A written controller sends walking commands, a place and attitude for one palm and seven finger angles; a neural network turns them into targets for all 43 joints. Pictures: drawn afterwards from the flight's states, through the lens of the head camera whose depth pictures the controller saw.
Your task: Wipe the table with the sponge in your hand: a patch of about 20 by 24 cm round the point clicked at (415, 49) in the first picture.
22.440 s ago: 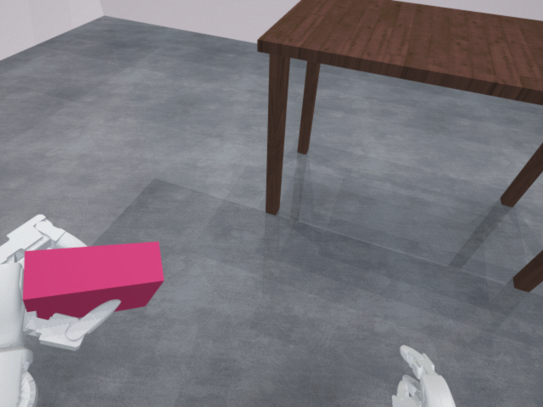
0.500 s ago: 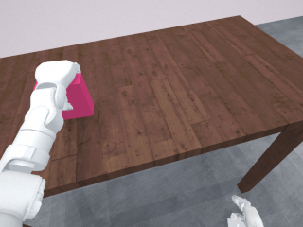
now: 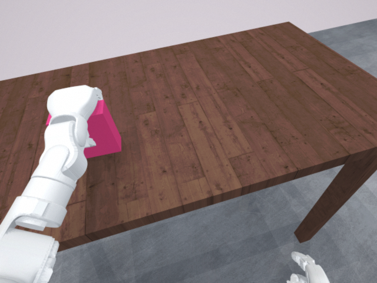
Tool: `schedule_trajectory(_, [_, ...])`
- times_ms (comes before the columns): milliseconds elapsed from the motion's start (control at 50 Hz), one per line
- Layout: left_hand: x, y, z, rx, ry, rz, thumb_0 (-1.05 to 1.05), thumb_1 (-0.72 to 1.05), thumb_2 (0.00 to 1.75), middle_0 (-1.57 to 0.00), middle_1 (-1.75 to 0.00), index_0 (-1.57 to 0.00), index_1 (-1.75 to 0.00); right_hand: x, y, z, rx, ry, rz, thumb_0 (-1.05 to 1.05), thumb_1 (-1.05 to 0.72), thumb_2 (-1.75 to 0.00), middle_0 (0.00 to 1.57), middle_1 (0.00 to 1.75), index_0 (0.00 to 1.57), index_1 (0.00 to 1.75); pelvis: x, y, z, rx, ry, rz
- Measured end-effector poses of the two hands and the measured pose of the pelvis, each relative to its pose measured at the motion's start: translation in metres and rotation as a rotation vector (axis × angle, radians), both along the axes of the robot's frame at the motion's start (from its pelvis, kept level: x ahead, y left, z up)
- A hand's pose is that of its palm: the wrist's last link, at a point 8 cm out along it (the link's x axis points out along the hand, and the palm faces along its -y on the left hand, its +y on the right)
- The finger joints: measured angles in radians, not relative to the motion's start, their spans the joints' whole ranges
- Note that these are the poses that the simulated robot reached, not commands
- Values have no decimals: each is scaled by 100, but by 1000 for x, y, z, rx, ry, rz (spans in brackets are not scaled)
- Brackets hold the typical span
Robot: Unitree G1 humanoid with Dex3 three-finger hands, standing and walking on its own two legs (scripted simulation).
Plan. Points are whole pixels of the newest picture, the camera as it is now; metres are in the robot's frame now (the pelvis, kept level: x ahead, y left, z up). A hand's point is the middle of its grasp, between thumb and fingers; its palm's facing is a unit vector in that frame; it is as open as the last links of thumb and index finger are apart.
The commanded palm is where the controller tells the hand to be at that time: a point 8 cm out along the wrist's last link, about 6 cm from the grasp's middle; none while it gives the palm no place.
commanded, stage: wipe back along the middle lane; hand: left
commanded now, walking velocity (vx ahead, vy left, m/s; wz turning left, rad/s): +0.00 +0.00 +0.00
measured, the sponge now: (91, 138) +0.38 +0.27 +0.11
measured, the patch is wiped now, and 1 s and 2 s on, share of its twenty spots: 0.55 0.65 0.75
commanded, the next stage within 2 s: slide across to the third lane in 1.38 s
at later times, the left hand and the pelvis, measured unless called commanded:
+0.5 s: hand (80, 144) +0.32 +0.25 +0.15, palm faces +0.08 -0.02 -1.00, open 9.3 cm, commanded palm +0.29 +0.25 +0.19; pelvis -0.01 -0.01 +0.00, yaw +0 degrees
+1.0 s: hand (80, 157) +0.29 +0.24 +0.15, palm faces +0.15 -0.05 -0.99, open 9.3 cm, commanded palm +0.24 +0.22 +0.18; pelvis -0.02 -0.01 -0.01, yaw -1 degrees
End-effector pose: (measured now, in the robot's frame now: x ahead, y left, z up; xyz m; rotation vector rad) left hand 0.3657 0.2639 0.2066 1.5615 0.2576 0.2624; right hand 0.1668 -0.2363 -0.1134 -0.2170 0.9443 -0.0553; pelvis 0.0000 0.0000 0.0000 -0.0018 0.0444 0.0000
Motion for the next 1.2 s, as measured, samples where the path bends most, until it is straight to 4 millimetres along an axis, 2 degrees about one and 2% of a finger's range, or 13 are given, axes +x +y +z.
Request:
schedule_trajectory(80, [-10, -3, 0, -6, -30, 11, 0, -47, 112, -80, -144, -80, -146, 1, -3, 0, 4, -1, -2, 1, -90, -90, 20, 30, 20, 30, 0, -2, 0, 2, -9, -3])
schedule_trajectory(160, [-22, -5, 0, -17, -46, 33, 1, -46, 112, -80, -144, -79, -146, 11, -2, 3, 15, -33, 6, 1, -90, -90, 20, 30, 20, 30, -2, -4, -1, 3, -19, -5])
schedule_trajectory(320, [-44, -10, 0, -24, -50, 48, 1, -46, 112, -79, -145, -79, -147, 37, 9, 18, 39, -135, 44, 1, -90, -90, 20, 30, 20, 30, -7, -7, -2, 6, -39, -4])
schedule_trajectory(440, [-61, -16, -1, -24, -71, 38, 2, -45, 111, -78, -146, -78, -148, 49, 19, 27, 58, -185, 77, 1, -90, -90, 20, 30, 20, 30, -11, -8, -3, 8, -52, -3])
schedule_trajectory(600, [-71, -19, -4, -31, -84, 56, 2, -45, 111, -77, -147, -77, -148, 45, 25, 27, 66, -185, 97, 1, -90, -90, 20, 30, 20, 30, -16, -10, -3, 10, -61, -7])
schedule_trajectory(880, [-91, -26, -6, -48, -132, 57, 3, -43, 111, -75, -149, -76, -150, 27, 17, 16, 71, -150, 69, 1, -90, -90, 20, 30, 20, 30, -16, -6, -5, 11, -71, -19])
schedule_trajectory(1060, [-104, -32, -7, -68, -157, 62, 3, -43, 110, -73, -151, -76, -149, 41, 25, 22, 97, -195, 88, 1, -90, -90, 20, 30, 20, 30, -15, -5, -6, 11, -75, -21])
schedule_trajectory(1200, [-123, -37, -6, -109, -203, 47, 4, -43, 110, -71, -151, -77, -148, 57, 37, 33, 124, -243, 119, 1, -90, -90, 20, 30, 20, 30, -13, -5, -7, 10, -80, -28])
